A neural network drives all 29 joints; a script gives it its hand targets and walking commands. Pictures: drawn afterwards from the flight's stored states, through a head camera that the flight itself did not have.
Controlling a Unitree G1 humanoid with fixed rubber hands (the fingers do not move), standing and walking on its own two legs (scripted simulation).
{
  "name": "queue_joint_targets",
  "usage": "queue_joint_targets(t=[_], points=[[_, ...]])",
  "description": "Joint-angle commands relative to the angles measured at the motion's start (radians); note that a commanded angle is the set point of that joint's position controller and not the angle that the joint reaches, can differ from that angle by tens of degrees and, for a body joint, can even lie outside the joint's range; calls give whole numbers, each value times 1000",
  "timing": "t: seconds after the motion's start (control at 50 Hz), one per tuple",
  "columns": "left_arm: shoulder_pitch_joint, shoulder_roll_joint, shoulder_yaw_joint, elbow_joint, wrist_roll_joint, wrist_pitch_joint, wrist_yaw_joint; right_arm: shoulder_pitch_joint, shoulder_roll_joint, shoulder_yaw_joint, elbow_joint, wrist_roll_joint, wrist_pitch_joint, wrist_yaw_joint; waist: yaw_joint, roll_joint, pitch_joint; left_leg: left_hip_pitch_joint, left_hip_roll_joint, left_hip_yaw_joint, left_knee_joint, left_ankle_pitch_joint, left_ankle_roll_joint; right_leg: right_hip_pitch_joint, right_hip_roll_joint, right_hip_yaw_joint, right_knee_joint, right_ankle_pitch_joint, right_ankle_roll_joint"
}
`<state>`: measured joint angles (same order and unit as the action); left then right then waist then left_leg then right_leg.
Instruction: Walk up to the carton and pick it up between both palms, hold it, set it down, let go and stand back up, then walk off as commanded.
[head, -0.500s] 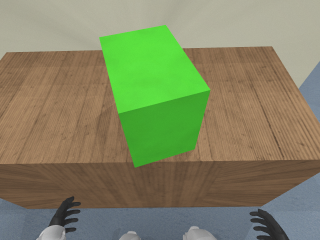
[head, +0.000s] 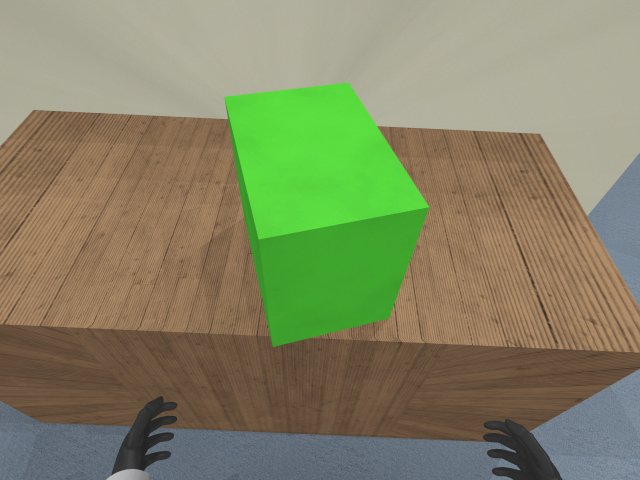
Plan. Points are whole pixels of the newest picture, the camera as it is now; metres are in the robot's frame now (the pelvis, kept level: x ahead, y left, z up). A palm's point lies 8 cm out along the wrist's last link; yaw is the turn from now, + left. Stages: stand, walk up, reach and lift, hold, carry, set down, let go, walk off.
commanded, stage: reach and lift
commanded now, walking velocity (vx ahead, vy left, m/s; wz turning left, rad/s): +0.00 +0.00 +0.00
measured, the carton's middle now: (311, 213) +0.52 +0.04 +0.01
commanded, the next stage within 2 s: none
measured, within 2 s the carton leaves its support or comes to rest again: neither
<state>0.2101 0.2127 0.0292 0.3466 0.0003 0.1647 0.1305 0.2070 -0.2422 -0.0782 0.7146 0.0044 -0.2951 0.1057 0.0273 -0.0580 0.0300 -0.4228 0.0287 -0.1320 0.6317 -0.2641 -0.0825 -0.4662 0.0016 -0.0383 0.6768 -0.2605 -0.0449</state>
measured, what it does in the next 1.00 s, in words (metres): stands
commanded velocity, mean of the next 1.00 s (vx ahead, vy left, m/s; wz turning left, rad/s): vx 0.00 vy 0.00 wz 0.00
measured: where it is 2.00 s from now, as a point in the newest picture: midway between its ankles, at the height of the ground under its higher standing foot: outside the picture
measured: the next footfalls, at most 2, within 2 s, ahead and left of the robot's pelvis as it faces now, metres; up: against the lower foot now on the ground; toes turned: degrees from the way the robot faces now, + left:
none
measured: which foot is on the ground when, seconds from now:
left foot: down 0.00-1.00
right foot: down 0.00-1.00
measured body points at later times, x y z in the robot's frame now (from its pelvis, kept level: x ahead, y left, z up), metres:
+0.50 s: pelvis +0.04 -0.01 +0.01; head +0.10 +0.01 +0.46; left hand +0.21 +0.19 -0.04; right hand +0.23 -0.25 -0.04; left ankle +0.05 +0.18 -0.72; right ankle +0.06 -0.10 -0.72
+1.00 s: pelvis +0.04 -0.01 +0.01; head +0.08 +0.01 +0.46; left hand +0.26 +0.17 +0.00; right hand +0.27 -0.23 -0.02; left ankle +0.05 +0.18 -0.72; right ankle +0.06 -0.10 -0.72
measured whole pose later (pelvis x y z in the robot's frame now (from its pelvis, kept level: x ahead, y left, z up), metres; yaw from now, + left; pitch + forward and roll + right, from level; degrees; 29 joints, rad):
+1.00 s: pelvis +0.04 -0.01 +0.01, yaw +0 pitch +7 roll +1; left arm 0.23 0.04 -0.10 0.17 0.00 -0.13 0.29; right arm 0.12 -0.30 0.06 0.65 0.27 -0.47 0.19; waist 0.03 -0.06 -0.03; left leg -0.37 0.04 -0.13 0.48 -0.23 -0.10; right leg -0.43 0.00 -0.04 0.56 -0.25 -0.04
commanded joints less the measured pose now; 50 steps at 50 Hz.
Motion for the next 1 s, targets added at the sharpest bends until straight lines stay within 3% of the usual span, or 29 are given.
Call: queue_joint_targets(t=[0.0,0.08,0.12,0.14,0.18,0.24,0.26,0.3,0.32,0.38,0.42,0.44,0.5,0.54,0.62,0.64,0.68,0.7,0.74,0.8,0.82,0.84,0.86,0.88,0.9,0.92,0.94,0.96,0.98], points=[[-71,16,-78,-256,-79,-109,54,-72,-204,-93,-243,77,-41,40,-16,53,-232,189,-32,185,-252,-159,70,294,-33,59,-302,-174,13],[-28,-49,-107,-238,-85,-166,72,-90,-207,-71,-272,113,-93,55,-5,15,-258,218,-40,167,-269,-88,66,320,5,28,-282,-53,8],[17,-55,-103,-300,-82,-210,87,-57,-225,-61,-272,131,-129,65,6,23,-331,258,-32,168,-240,38,58,361,6,22,-268,51,7],[48,-61,-106,-260,-56,-215,88,-42,-233,-50,-200,153,-133,61,-5,54,-290,289,-37,170,-242,101,49,351,21,4,-266,117,11],[87,-64,-99,-262,-61,-244,83,-31,-235,-38,-230,162,-170,58,8,0,-323,316,-43,175,-233,164,56,376,18,17,-289,157,19],[145,-104,-122,-255,-58,-293,75,9,-231,11,-188,197,-226,53,11,23,-337,343,-54,173,-213,331,44,414,35,22,-276,308,19],[159,-107,-114,-291,-49,-312,77,25,-241,25,-174,219,-247,53,-6,16,-368,341,-53,158,-193,401,40,437,30,35,-257,409,25],[162,-114,-132,-350,-54,-350,81,27,-242,29,-168,239,-278,57,4,22,-390,349,-59,151,-202,407,37,442,37,30,-265,380,26],[187,-117,-136,-310,-66,-359,72,34,-249,33,-148,237,-281,54,-5,-11,-350,323,-63,152,-191,395,47,443,34,43,-268,394,31],[183,-116,-103,-286,-29,-409,75,37,-238,80,-157,260,-322,54,5,-4,-355,273,-73,160,-188,384,45,480,25,59,-249,409,33],[180,-127,-132,-354,-57,-430,79,20,-249,54,-160,265,-336,57,-9,-27,-372,291,-65,162,-195,381,47,450,38,46,-253,370,46],[171,-134,-140,-383,-46,-451,85,44,-249,63,-157,283,-347,59,-19,6,-382,316,-64,152,-184,398,39,460,40,51,-248,385,31],[159,-171,-173,-401,-38,-450,110,-3,-261,71,-130,313,-349,84,-7,66,-352,324,-50,146,-182,349,25,367,55,32,-258,266,13],[148,-180,-186,-389,-54,-458,118,-35,-282,61,-162,311,-356,93,2,17,-365,290,-48,155,-183,273,39,353,47,24,-264,192,10],[120,-202,-191,-409,-53,-450,127,-24,-253,96,-215,328,-352,93,10,19,-330,246,-46,154,-187,220,53,365,51,40,-256,176,22],[107,-204,-197,-413,-61,-450,131,-46,-268,85,-233,331,-351,99,14,-19,-300,222,-43,162,-199,178,60,337,49,38,-263,127,17],[99,-213,-207,-391,-56,-439,139,-46,-256,84,-230,332,-344,94,5,0,-293,228,-43,153,-194,173,51,322,53,37,-266,116,13],[40,-203,-201,-427,-50,-439,145,-89,-254,83,-270,342,-339,99,24,16,-305,219,-40,158,-209,121,55,314,47,49,-265,66,14],[19,-208,-185,-375,-59,-426,142,-121,-241,107,-278,342,-320,95,34,-12,-293,183,-40,170,-204,138,59,333,48,48,-263,91,24],[-46,-227,-192,-383,-44,-390,162,-201,-256,89,-330,324,-283,93,42,-18,-276,155,-39,169,-217,46,68,325,39,59,-269,1,30],[-37,-224,-201,-412,-65,-384,163,-198,-242,82,-353,321,-279,87,29,-21,-287,153,-36,170,-226,61,64,337,39,59,-272,19,21],[-83,-224,-202,-436,-56,-376,170,-228,-263,81,-343,328,-267,90,30,11,-315,158,-40,167,-228,27,60,326,40,70,-267,5,17],[-93,-227,-182,-405,-61,-360,171,-245,-253,76,-357,324,-252,88,41,-36,-291,139,-38,168,-238,14,64,321,41,69,-277,-20,19],[-106,-230,-192,-440,-84,-354,170,-238,-259,69,-411,322,-239,85,41,-36,-312,153,-35,172,-235,1,69,325,30,78,-284,-40,23],[-108,-243,-198,-362,-78,-320,168,-267,-232,100,-397,328,-216,85,51,-26,-275,88,-39,180,-249,-35,75,330,27,78,-290,-69,28],[-130,-247,-202,-408,-93,-309,170,-275,-251,74,-409,324,-197,83,28,-37,-296,113,-30,177,-252,-43,70,348,27,69,-293,-77,26],[-121,-250,-182,-415,-69,-297,173,-270,-255,96,-407,330,-183,77,49,-27,-292,124,-37,172,-250,31,68,349,31,74,-279,16,27],[-139,-253,-200,-474,-81,-278,173,-282,-262,87,-383,340,-170,79,22,5,-327,174,-29,165,-240,59,59,350,34,69,-281,49,23],[-83,-261,-188,-473,-71,-256,173,-234,-283,69,-400,348,-166,69,23,-1,-351,204,-31,160,-236,137,58,374,42,64,-278,139,20]])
